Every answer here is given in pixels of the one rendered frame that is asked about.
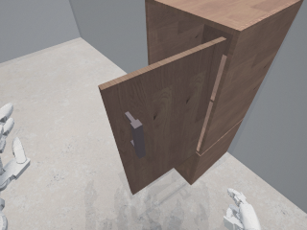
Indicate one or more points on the robot left hand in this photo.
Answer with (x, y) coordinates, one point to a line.
(17, 165)

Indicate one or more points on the robot right hand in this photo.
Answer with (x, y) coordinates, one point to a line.
(244, 217)

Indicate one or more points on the cupboard door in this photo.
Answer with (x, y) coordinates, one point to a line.
(170, 98)

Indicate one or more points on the handle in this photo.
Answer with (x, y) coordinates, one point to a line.
(137, 132)

